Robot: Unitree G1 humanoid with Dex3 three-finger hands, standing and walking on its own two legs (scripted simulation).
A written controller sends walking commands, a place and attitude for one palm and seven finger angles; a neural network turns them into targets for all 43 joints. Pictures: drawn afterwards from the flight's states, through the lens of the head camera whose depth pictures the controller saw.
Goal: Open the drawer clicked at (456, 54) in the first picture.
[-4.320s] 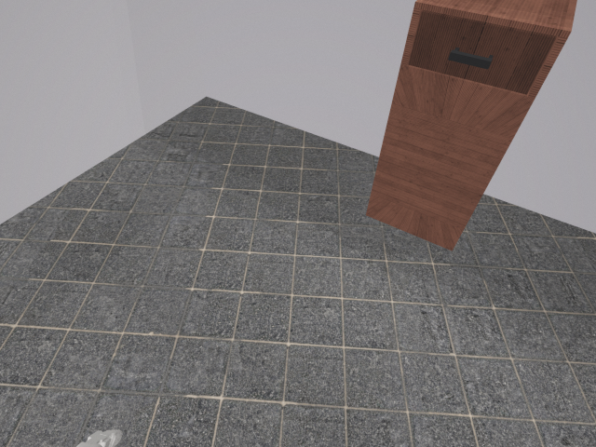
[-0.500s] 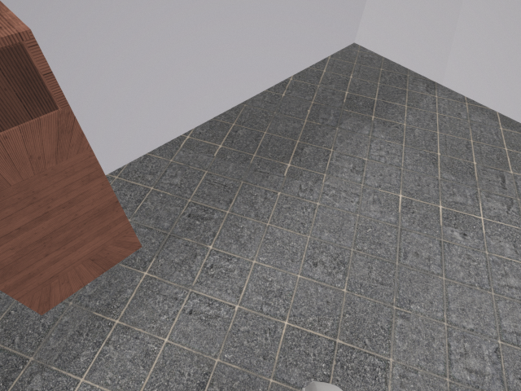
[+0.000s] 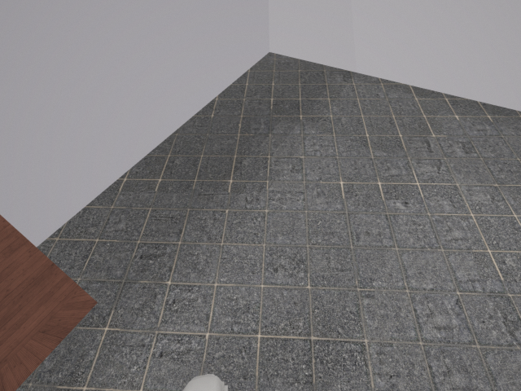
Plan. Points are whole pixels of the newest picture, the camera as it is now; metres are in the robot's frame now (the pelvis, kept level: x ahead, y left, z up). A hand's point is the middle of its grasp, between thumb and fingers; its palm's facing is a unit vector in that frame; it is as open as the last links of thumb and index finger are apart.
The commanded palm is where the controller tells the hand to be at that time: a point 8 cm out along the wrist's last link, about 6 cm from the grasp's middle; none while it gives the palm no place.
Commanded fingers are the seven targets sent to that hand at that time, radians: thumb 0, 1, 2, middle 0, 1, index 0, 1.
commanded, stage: walk to a spot facing it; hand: left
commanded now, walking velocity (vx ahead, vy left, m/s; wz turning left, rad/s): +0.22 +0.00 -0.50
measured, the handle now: out of the picture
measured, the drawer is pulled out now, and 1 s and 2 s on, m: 0.00 0.00 0.00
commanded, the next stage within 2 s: turn to face it in 0.70 s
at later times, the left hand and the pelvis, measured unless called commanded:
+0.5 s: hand (119, 381) +0.16 +0.29 -0.18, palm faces -0.20 -0.96 -0.20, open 7.4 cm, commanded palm none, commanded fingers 0.00 0.90 0.90 -0.20 -0.30 -0.20 -0.30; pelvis +0.09 +0.08 +0.00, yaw -18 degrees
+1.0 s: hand (246, 283) +0.35 +0.07 -0.15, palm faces -0.56 -0.79 -0.23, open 7.4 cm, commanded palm none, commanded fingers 0.00 0.90 0.90 -0.20 -0.30 -0.20 -0.30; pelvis +0.13 +0.00 -0.01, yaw -31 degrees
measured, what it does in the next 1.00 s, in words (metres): walks ahead, turning right: left foot, then right foot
